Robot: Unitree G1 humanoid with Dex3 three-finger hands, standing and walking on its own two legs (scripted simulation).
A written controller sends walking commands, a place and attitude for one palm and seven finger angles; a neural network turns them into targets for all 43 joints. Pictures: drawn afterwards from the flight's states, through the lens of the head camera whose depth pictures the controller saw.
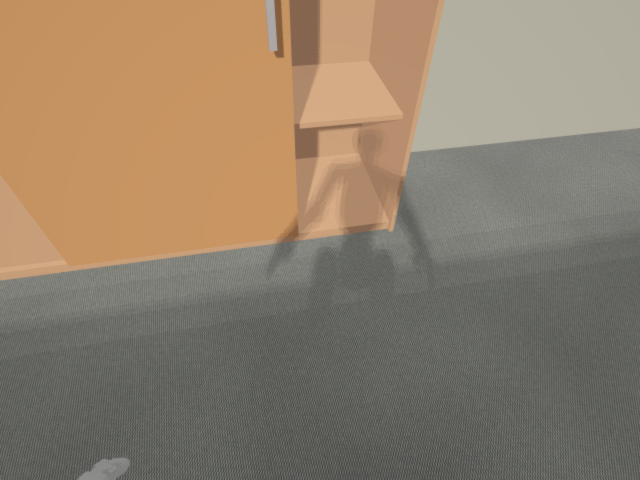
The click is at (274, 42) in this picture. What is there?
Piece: wardrobe's sliding door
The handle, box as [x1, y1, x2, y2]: [265, 0, 276, 50]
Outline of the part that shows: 265,0 269,49 276,50 273,0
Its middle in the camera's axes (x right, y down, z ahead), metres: -0.13 -0.57 +0.94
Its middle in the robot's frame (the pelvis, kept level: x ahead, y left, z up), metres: +1.10 +0.18 +0.16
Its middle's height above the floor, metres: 0.92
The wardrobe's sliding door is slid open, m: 0.40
